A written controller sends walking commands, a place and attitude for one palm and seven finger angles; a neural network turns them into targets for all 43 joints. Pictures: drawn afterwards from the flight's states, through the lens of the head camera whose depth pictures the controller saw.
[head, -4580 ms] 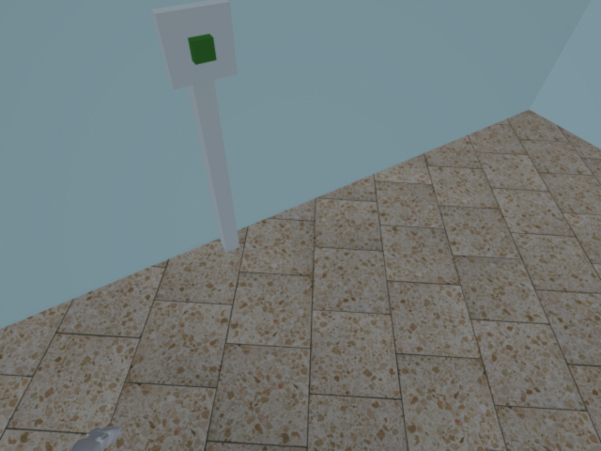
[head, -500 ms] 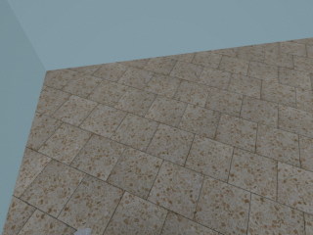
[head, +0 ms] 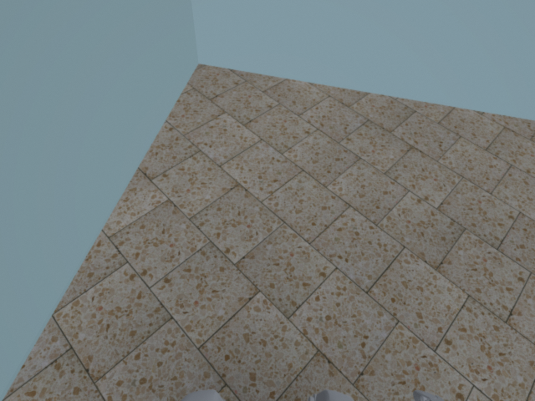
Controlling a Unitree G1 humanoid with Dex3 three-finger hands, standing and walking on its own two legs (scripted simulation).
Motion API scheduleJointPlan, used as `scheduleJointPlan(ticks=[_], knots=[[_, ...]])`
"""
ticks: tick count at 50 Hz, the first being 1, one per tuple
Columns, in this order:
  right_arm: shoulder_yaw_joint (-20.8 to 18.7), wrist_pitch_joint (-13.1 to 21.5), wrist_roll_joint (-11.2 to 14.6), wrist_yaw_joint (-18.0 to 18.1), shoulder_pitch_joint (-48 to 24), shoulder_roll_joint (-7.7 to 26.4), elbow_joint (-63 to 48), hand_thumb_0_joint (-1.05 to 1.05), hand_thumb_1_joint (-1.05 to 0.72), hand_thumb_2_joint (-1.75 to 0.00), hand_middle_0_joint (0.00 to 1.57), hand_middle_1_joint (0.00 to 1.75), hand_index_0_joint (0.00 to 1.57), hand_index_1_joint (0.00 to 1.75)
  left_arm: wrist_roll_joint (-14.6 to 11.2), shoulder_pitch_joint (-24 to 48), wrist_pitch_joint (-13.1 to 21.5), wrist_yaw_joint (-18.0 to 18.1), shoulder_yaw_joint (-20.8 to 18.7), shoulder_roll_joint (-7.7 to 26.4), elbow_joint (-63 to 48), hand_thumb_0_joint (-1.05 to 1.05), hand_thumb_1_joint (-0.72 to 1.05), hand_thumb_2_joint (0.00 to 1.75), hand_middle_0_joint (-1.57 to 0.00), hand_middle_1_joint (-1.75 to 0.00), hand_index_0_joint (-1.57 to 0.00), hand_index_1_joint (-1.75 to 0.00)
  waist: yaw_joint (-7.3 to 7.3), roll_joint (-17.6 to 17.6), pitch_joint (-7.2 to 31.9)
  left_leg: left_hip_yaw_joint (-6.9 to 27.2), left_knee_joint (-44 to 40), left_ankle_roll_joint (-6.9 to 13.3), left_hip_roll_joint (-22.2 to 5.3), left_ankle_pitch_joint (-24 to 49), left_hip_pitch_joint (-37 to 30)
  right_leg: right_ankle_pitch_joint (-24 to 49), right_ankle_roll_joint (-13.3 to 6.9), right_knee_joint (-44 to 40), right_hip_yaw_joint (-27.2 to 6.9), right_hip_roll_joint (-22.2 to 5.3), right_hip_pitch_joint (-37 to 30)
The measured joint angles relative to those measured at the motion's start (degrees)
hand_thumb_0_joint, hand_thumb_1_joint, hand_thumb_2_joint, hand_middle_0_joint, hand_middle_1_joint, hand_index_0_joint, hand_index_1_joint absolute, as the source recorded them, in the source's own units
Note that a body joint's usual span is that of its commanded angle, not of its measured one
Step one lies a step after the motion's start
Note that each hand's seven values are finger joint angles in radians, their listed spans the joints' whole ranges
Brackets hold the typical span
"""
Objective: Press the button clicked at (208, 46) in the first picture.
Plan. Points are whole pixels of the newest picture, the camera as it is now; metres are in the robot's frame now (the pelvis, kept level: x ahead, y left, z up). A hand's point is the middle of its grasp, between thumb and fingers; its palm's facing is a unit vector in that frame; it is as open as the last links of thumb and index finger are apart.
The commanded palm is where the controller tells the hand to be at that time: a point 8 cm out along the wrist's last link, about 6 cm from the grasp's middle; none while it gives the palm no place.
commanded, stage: turn to face it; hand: left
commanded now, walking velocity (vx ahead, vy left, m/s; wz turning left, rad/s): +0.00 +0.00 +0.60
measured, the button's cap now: out of the picture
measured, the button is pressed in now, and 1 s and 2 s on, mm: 0 0 0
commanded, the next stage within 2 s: none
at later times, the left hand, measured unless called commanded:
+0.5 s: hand out of the picture +0.02 +0.16 -0.12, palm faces +0.30 -0.91 -0.30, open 7.4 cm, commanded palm none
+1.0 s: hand out of the picture -0.09 +0.23 -0.16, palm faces +0.58 -0.78 -0.24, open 7.4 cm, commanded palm none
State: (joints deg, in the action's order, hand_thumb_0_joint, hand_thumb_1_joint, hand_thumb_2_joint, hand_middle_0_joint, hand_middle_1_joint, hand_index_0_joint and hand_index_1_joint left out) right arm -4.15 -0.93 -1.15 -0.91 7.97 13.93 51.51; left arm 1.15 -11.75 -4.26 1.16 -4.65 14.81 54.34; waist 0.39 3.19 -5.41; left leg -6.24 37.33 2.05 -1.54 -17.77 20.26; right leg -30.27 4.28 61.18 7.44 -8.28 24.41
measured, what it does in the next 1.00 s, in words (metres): steps on the spot, turning left: right foot, then left foot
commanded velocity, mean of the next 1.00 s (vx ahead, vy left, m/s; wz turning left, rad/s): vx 0.00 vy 0.00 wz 0.60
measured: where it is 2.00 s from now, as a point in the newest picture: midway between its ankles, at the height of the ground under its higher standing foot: outside the picture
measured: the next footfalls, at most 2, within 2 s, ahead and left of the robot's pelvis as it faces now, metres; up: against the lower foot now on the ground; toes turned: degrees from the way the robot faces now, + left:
right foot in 0.32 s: +0.04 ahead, -0.14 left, +0.00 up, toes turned +8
left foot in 0.78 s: -0.02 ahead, +0.09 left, +0.00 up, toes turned +36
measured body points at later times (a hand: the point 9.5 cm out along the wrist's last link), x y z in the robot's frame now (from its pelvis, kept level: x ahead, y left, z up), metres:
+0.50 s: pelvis +0.00 -0.05 +0.02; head +0.04 -0.08 +0.46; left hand +0.01 +0.21 -0.10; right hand +0.14 -0.28 -0.14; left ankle -0.05 +0.09 -0.63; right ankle +0.00 -0.15 -0.72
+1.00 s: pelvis -0.03 +0.01 +0.02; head -0.01 +0.06 +0.46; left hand -0.12 +0.27 -0.14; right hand +0.21 -0.15 -0.10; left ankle -0.05 +0.07 -0.72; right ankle +0.05 -0.16 -0.63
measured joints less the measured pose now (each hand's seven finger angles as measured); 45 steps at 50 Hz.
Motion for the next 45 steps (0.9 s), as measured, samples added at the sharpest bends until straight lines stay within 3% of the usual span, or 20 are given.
scheduleJointPlan(ticks=[2, 5, 14, 16, 18, 20, 24, 27, 31, 38, 39, 40, 42, 45], knots=[[0.16, -0.12, -0.11, 0.41, -0.16, 0.28, -0.40, 0.01, -0.90, -0.90, 0.20, 0.30, 0.20, 0.30, 0.04, 0.22, -0.16, -0.40, -0.24, 0.17, 0.00, 0.00, 0.91, 0.90, -0.20, -0.30, -0.20, -0.30, -0.14, -0.68, 0.20, 1.16, -2.63, -0.13, 0.44, 1.86, -0.60, 3.41, 0.21, 3.69, -1.99, 1.10, 2.51], [0.42, -0.40, -0.10, 0.55, -0.16, 0.43, -0.52, 0.01, -0.90, -0.90, 0.20, 0.30, 0.20, 0.30, 0.09, 0.24, 0.26, -0.93, -0.28, 0.18, -0.80, 0.00, 0.91, 0.90, -0.20, -0.30, -0.19, -0.30, -0.14, -1.54, 0.78, 2.65, -6.38, 0.15, 1.36, 4.35, -1.50, 7.11, 0.55, 2.83, -4.17, 1.86, 3.77], [0.51, -1.40, -0.28, -0.07, 0.91, -0.47, -0.42, 0.01, -0.90, -0.89, 0.20, 0.30, 0.20, 0.30, -0.44, 1.88, 1.10, -0.55, 0.48, -1.09, -3.54, 0.00, 0.91, 0.90, -0.20, -0.30, -0.19, -0.30, -1.48, -4.22, 1.73, 8.20, -7.81, -1.26, 3.42, 6.78, -0.31, 6.38, 0.37, -15.86, -6.10, 4.82, -3.02], [0.23, -1.87, -0.14, -0.21, 1.37, -0.41, -0.36, 0.01, -0.90, -0.89, 0.21, 0.30, 0.20, 0.30, -0.61, 1.89, 1.87, -0.54, 0.88, -1.64, -4.49, 0.00, 0.91, 0.90, -0.20, -0.30, -0.19, -0.30, -1.59, -4.92, 2.03, 9.57, -5.97, -2.13, 4.00, 6.34, 1.05, 10.02, -0.05, -24.19, -5.54, 5.58, -6.71], [-0.43, -2.43, 0.18, -0.25, 1.71, 0.31, 0.05, 0.01, -0.90, -0.89, 0.21, 0.30, 0.20, 0.30, -0.15, 1.73, 2.83, -0.38, 1.52, -2.96, -4.99, 0.00, 0.91, 0.90, -0.20, -0.30, -0.20, -0.30, -1.39, -7.05, 2.04, 11.13, -0.14, -3.06, 3.91, 0.88, 3.59, 10.31, -3.04, -26.82, -3.62, 6.37, -8.34], [-0.84, -3.09, -0.06, -0.34, 2.19, 0.61, 0.68, 0.01, -0.90, -0.89, 0.20, 0.30, 0.20, 0.30, 0.01, 0.93, 3.21, -0.21, 2.29, -3.86, -5.39, 0.00, 0.91, 0.90, -0.20, -0.30, -0.20, -0.30, -1.32, -7.22, 2.21, 10.18, 11.27, -3.62, 4.79, -6.11, 7.11, 10.41, -4.84, -27.02, -2.14, 5.38, -9.21], [-1.14, -3.50, -0.22, -1.02, 2.61, 0.89, 1.47, 0.01, -0.90, -0.90, 0.20, 0.30, 0.20, 0.30, -0.06, -0.64, 3.28, 0.12, 2.86, -4.83, -4.98, 0.00, 0.90, 0.90, -0.20, -0.30, -0.20, -0.30, -1.62, -6.26, 2.03, 7.31, 27.39, -5.30, 3.23, -4.19, 10.95, 11.98, -5.27, -30.87, 0.40, 3.51, -12.38], [-1.17, -3.64, -0.10, -1.18, 2.89, 1.03, 1.89, 0.01, -0.90, -0.90, 0.20, 0.30, 0.20, 0.30, -0.04, -1.18, 3.52, 0.14, 3.26, -5.21, -4.58, 0.00, 0.90, 0.90, -0.20, -0.30, -0.20, -0.30, -2.03, -5.67, 1.49, 6.40, 29.18, -6.48, 1.28, -2.68, 10.70, 12.33, -5.13, -32.38, 2.89, 2.50, -13.99], [-0.88, -4.32, -0.04, -1.15, 2.35, 1.13, 2.81, 0.01, -0.90, -0.90, 0.20, 0.30, 0.20, 0.30, 0.19, -1.88, 3.73, 0.07, 3.48, -5.36, -4.31, 0.00, 0.90, 0.90, -0.20, -0.30, -0.20, -0.30, -1.43, -4.73, 0.63, 4.91, 23.87, -7.10, -0.62, -3.82, 8.10, 11.79, -4.70, -32.31, 5.95, 1.21, -14.93], [0.21, -3.37, 0.31, -1.18, -0.61, 0.41, 1.63, 0.01, -0.91, -0.90, 0.20, 0.30, 0.20, 0.30, 0.52, -3.30, 2.87, -0.21, 2.43, -2.98, -2.88, 0.00, 0.90, 0.90, -0.20, -0.30, -0.20, -0.30, 0.44, -1.97, -0.77, 0.32, 4.96, -5.37, -0.88, -3.99, 0.12, 8.85, -2.48, -27.24, 10.19, -1.60, -13.71], [0.38, -2.87, 0.27, -1.23, -0.76, 0.39, 1.04, 0.01, -0.91, -0.90, 0.20, 0.30, 0.20, 0.30, 0.35, -3.67, 2.65, -0.30, 2.14, -2.36, -2.70, 0.00, 0.90, 0.90, -0.20, -0.30, -0.20, -0.30, 0.50, -1.52, -0.63, -0.29, 0.59, -4.89, -0.54, -1.20, -1.75, 7.80, -1.89, -25.27, 10.72, -2.29, -13.02], [0.43, -2.18, 0.17, -1.21, -1.10, 0.19, 0.62, 0.01, -0.91, -0.90, 0.20, 0.30, 0.20, 0.30, 0.09, -3.80, 2.35, -0.41, 1.73, -1.58, -2.39, 0.00, 0.90, 0.90, -0.20, -0.30, -0.20, -0.30, 0.52, -0.56, -0.64, -0.54, -1.35, -2.75, 0.38, -0.75, -2.48, 6.75, -1.42, -21.89, 10.31, -3.52, -11.50], [0.74, -0.97, 0.42, -1.04, -1.78, -0.32, -0.14, 0.01, -0.90, -0.90, 0.20, 0.30, 0.20, 0.30, -0.19, -3.04, 1.01, -0.33, 1.11, -0.16, -1.69, 0.00, 0.90, 0.90, -0.20, -0.30, -0.20, -0.30, 0.82, 0.74, -1.24, -0.23, 0.21, 0.45, 1.45, -1.39, -1.57, -0.13, -0.23, -11.00, 4.71, -2.97, -6.60], [1.20, -0.12, 0.43, -0.18, -1.37, -0.65, -0.76, 0.01, -0.90, -0.90, 0.20, 0.30, 0.20, 0.30, -0.16, -1.58, -0.24, -0.11, 0.52, 0.76, -1.13, 0.00, 0.91, 0.90, -0.20, -0.30, -0.20, -0.30, 0.46, 0.09, -1.08, 1.42, -1.86, 1.70, 1.59, -0.25, -2.47, -0.54, 0.55, 1.30, -0.74, -0.20, -0.54]])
